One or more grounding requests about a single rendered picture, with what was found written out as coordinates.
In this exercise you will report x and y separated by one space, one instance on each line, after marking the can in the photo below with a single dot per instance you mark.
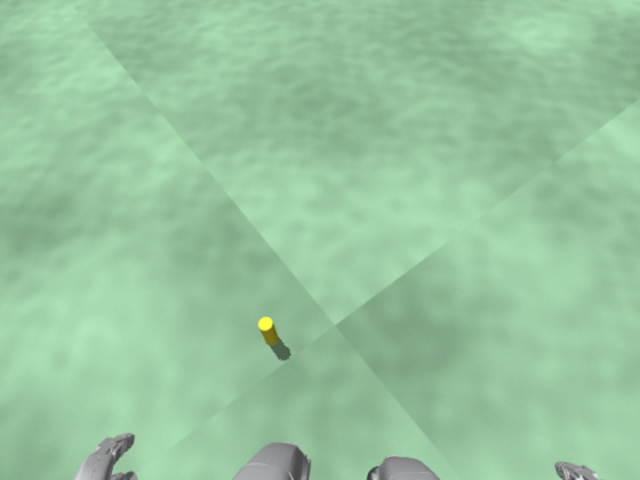
268 331

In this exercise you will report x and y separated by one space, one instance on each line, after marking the right robot hand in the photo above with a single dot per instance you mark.
569 471

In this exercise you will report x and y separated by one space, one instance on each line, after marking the left robot hand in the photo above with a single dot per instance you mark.
99 466

